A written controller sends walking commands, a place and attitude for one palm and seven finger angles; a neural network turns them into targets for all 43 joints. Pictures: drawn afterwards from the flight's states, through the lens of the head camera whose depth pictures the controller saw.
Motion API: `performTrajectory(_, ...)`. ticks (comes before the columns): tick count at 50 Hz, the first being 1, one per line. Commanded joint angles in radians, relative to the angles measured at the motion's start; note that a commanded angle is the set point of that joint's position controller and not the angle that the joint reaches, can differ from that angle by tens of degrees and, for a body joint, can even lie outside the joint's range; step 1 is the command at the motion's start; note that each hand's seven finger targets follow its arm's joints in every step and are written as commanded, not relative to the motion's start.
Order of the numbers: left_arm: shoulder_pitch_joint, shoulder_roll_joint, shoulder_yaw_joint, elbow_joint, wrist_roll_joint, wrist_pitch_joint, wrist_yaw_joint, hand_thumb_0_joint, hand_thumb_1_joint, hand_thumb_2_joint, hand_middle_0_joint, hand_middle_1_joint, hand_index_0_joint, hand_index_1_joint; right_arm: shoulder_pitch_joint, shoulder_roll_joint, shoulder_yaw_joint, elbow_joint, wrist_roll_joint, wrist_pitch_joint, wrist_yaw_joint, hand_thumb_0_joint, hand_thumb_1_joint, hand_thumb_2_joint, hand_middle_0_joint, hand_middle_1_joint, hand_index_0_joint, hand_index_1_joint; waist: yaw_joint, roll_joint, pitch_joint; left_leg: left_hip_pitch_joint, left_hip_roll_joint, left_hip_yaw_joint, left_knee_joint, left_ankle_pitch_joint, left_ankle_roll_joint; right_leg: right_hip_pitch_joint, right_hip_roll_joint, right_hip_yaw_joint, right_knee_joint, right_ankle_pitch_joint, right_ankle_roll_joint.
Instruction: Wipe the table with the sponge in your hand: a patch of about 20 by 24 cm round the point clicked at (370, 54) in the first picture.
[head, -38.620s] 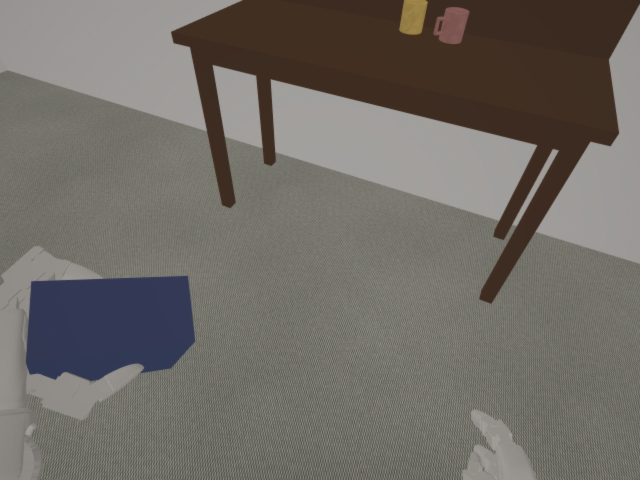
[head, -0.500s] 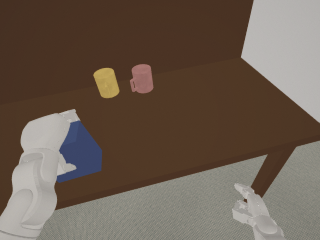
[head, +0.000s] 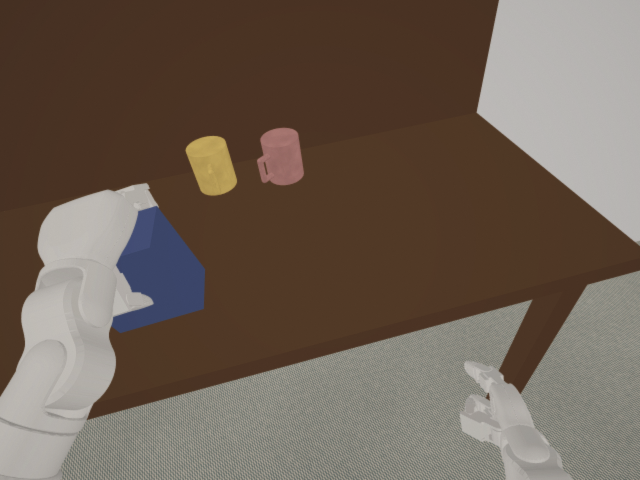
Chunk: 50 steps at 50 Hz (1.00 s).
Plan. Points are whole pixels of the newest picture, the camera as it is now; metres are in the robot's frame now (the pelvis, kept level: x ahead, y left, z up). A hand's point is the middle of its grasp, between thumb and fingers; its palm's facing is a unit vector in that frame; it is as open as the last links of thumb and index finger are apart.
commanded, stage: lift the sponge slowly off the table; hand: left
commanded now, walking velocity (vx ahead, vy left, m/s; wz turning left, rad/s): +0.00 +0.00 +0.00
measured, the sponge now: (147, 282) +0.28 +0.27 +0.13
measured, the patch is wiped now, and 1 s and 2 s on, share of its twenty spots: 0.95 0.95 0.95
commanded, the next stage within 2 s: bring the sponge back beside the body in 0.28 s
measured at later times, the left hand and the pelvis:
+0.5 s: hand (119, 250) +0.27 +0.27 +0.20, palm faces +0.20 -0.12 -0.97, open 10.6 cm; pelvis +0.00 +0.00 +0.00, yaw +0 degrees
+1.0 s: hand (99, 280) +0.24 +0.28 +0.18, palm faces +0.19 -0.14 -0.97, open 10.6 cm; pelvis +0.00 +0.00 +0.00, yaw +0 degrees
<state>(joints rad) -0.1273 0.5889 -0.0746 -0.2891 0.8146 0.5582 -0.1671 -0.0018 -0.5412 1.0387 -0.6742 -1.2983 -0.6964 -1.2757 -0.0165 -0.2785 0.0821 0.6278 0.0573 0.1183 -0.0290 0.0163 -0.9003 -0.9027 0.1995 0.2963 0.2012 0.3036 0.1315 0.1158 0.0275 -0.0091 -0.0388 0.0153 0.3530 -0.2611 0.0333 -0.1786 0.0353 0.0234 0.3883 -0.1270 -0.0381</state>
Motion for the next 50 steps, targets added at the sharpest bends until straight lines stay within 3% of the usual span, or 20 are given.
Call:
performTrajectory(1,-0.311,0.294,0.229,-0.153,0.046,-0.005,0.045,0.0,0.1,1.3,-1.2,-1.6,-1.2,-1.6,-0.237,-0.088,-0.034,-0.183,-0.003,-0.054,-0.005,0.0,-0.9,-0.9,0.2,0.3,0.2,0.3,0.018,-0.068,-0.241,-0.167,0.004,-0.062,-0.056,0.246,0.01,0.26,-0.017,0.109,-0.018,0.076,-0.052)
performTrajectory(8,-0.329,0.272,0.202,-0.217,0.023,-0.002,0.024,0.0,0.1,1.3,-1.2,-1.6,-1.2,-1.6,-0.243,-0.087,-0.037,-0.196,0.001,-0.059,-0.006,0.0,-0.9,-0.9,0.2,0.3,0.2,0.3,0.02,-0.046,-0.264,-0.147,0.003,-0.059,-0.05,0.259,0.012,0.252,-0.019,0.091,-0.014,0.098,-0.046)
performTrajectory(9,-0.338,0.29,0.22,-0.258,0.023,-0.001,0.023,0.0,0.1,1.3,-1.2,-1.6,-1.2,-1.6,-0.269,-0.085,-0.035,-0.215,0.013,-0.066,-0.006,0.0,-0.9,-0.9,0.2,0.3,0.2,0.3,0.015,-0.044,-0.268,-0.141,0.008,-0.07,-0.048,0.245,0.014,0.241,-0.006,0.128,-0.015,0.079,-0.054)
performTrajectory(10,-0.356,0.271,0.203,-0.24,0.032,0.002,0.023,0.0,0.1,1.3,-1.2,-1.6,-1.2,-1.6,-0.243,-0.083,-0.031,-0.209,0.001,-0.071,-0.004,0.0,-0.9,-0.9,0.2,0.3,0.2,0.3,0.021,-0.066,-0.279,-0.154,0.004,-0.055,-0.04,0.263,0.013,0.262,-0.024,0.092,0.0,0.093,-0.048)
performTrajectory(12,-0.299,0.249,0.189,-0.18,0.018,0.006,0.018,0.0,0.1,1.3,-1.2,-1.6,-1.2,-1.6,-0.235,-0.088,-0.034,-0.194,0.006,-0.056,-0.006,0.0,-0.9,-0.9,0.2,0.3,0.2,0.3,0.011,-0.081,-0.209,-0.159,0.01,-0.059,-0.055,0.227,0.01,0.212,-0.018,0.088,-0.026,0.053,-0.043)
performTrajectory(14,-0.318,0.276,0.211,-0.231,0.019,0.003,0.019,0.0,0.1,1.3,-1.2,-1.6,-1.2,-1.6,-0.265,-0.086,-0.033,-0.215,0.016,-0.06,-0.008,0.0,-0.9,-0.9,0.2,0.3,0.2,0.3,0.009,-0.075,-0.225,-0.152,0.014,-0.066,-0.049,0.208,0.013,0.203,-0.007,0.127,-0.029,0.028,-0.051)
performTrajectory(20,-0.366,0.292,0.221,-0.209,0.036,0.008,0.032,0.0,0.1,1.3,-1.2,-1.6,-1.2,-1.6,-0.236,-0.087,-0.029,-0.205,0.001,-0.061,-0.009,0.0,-0.9,-0.9,0.2,0.3,0.2,0.3,0.019,-0.069,-0.267,-0.16,0.007,-0.05,-0.04,0.234,0.011,0.247,-0.025,0.099,-0.007,0.053,-0.049)
performTrajectory(24,-0.296,0.294,0.233,-0.275,0.024,0.004,0.026,0.0,0.1,1.3,-1.2,-1.6,-1.2,-1.6,-0.274,-0.084,-0.029,-0.223,0.009,-0.052,-0.002,0.0,-0.9,-0.9,0.2,0.3,0.2,0.3,0.022,-0.037,-0.27,-0.149,0.009,-0.066,-0.045,0.235,0.011,0.245,-0.007,0.131,-0.01,0.067,-0.054)
performTrajectory(25,-0.293,0.263,0.211,-0.283,0.023,0.005,0.026,0.0,0.1,1.3,-1.2,-1.6,-1.2,-1.6,-0.25,-0.077,-0.027,-0.22,0.001,-0.056,0.001,0.0,-0.9,-0.9,0.2,0.3,0.2,0.3,0.024,-0.043,-0.283,-0.153,0.005,-0.048,-0.038,0.259,0.013,0.262,-0.023,0.09,0.004,0.087,-0.046)
performTrajectory(29,-0.215,0.289,0.247,-0.29,0.008,0.003,0.026,0.0,0.1,1.3,-1.2,-1.6,-1.2,-1.6,-0.27,-0.083,-0.03,-0.224,0.009,-0.048,0.0,0.0,-0.9,-0.9,0.2,0.3,0.2,0.3,0.018,-0.064,-0.229,-0.152,0.013,-0.066,-0.039,0.222,0.011,0.215,-0.005,0.134,-0.02,0.045,-0.051)
performTrajectory(31,-0.221,0.268,0.228,-0.254,0.008,0.003,0.031,0.0,0.1,1.3,-1.2,-1.6,-1.2,-1.6,-0.24,-0.085,-0.029,-0.209,0.0,-0.044,-0.002,0.0,-0.9,-0.9,0.2,0.3,0.2,0.3,0.011,-0.07,-0.205,-0.158,0.013,-0.056,-0.041,0.229,0.01,0.208,-0.016,0.098,-0.02,0.047,-0.044)
performTrajectory(35,-0.234,0.286,0.244,-0.331,0.019,-0.006,0.041,0.0,0.1,1.3,-1.2,-1.6,-1.2,-1.6,-0.243,-0.083,-0.028,-0.222,-0.004,-0.057,-0.003,0.0,-0.9,-0.9,0.2,0.3,0.2,0.3,0.027,-0.034,-0.269,-0.146,0.008,-0.054,-0.031,0.253,0.013,0.251,-0.02,0.102,0.003,0.073,-0.05)
performTrajectory(38,-0.163,0.276,0.245,-0.292,0.003,-0.008,0.04,0.0,0.1,1.3,-1.2,-1.6,-1.2,-1.6,-0.24,-0.084,-0.034,-0.21,-0.004,-0.041,-0.006,0.0,-0.9,-0.9,0.2,0.3,0.2,0.3,0.021,-0.063,-0.21,-0.146,0.009,-0.056,-0.036,0.243,0.012,0.216,-0.017,0.097,-0.019,0.064,-0.043)
performTrajectory(39,-0.169,0.284,0.251,-0.331,0.006,-0.007,0.04,0.0,0.1,1.3,-1.2,-1.6,-1.2,-1.6,-0.271,-0.084,-0.031,-0.227,0.007,-0.049,-0.005,0.0,-0.9,-0.9,0.2,0.3,0.2,0.3,0.014,-0.056,-0.211,-0.141,0.015,-0.069,-0.036,0.217,0.011,0.204,-0.002,0.14,-0.026,0.031,-0.051)
performTrajectory(40,-0.189,0.275,0.241,-0.325,0.009,-0.008,0.042,0.0,0.1,1.3,-1.2,-1.6,-1.2,-1.6,-0.244,-0.082,-0.028,-0.222,-0.003,-0.053,-0.005,0.0,-0.9,-0.9,0.2,0.3,0.2,0.3,0.021,-0.05,-0.232,-0.147,0.013,-0.056,-0.035,0.23,0.012,0.227,-0.02,0.098,-0.01,0.041,-0.045)
performTrajectory(43,-0.141,0.271,0.241,-0.327,-0.003,-0.017,0.044,0.0,0.1,1.3,-1.2,-1.6,-1.2,-1.6,-0.245,-0.085,-0.034,-0.215,-0.003,-0.045,-0.007,0.0,-0.9,-0.9,0.2,0.3,0.2,0.3,0.022,-0.035,-0.208,-0.143,0.012,-0.061,-0.044,0.232,0.011,0.217,-0.014,0.089,-0.018,0.049,-0.043)
performTrajectory(44,-0.136,0.281,0.254,-0.358,0.003,-0.014,0.045,0.0,0.1,1.3,-1.2,-1.6,-1.2,-1.6,-0.278,-0.082,-0.032,-0.229,0.002,-0.056,-0.008,0.0,-0.9,-0.9,0.2,0.3,0.2,0.3,0.02,-0.03,-0.215,-0.14,0.016,-0.072,-0.036,0.22,0.011,0.212,-0.002,0.135,-0.018,0.039,-0.053)
performTrajectory(48,-0.08,0.277,0.262,-0.348,-0.005,-0.022,0.046,0.0,0.1,1.3,-1.2,-1.6,-1.2,-1.6,-0.244,-0.086,-0.035,-0.215,-0.006,-0.041,-0.005,0.0,-0.9,-0.9,0.2,0.3,0.2,0.3,0.024,-0.049,-0.208,-0.141,0.013,-0.062,-0.037,0.251,0.011,0.224,-0.014,0.094,-0.015,0.074,-0.043)
performTrajectory(49,-0.078,0.281,0.27,-0.389,-0.002,-0.021,0.046,0.0,0.1,1.3,-1.2,-1.6,-1.2,-1.6,-0.279,-0.082,-0.033,-0.233,0.001,-0.052,-0.004,0.0,-0.9,-0.9,0.2,0.3,0.2,0.3,0.022,-0.044,-0.209,-0.139,0.019,-0.074,-0.037,0.232,0.011,0.216,0.001,0.131,-0.015,0.053,-0.051)
performTrajectory(50,-0.094,0.273,0.263,-0.389,0.001,-0.022,0.05,0.0,0.1,1.3,-1.2,-1.6,-1.2,-1.6,-0.247,-0.081,-0.03,-0.226,-0.007,-0.053,-0.003,0.0,-0.9,-0.9,0.2,0.3,0.2,0.3,0.027,-0.033,-0.225,-0.14,0.016,-0.061,-0.033,0.254,0.012,0.23,-0.014,0.09,-0.002,0.068,-0.045)
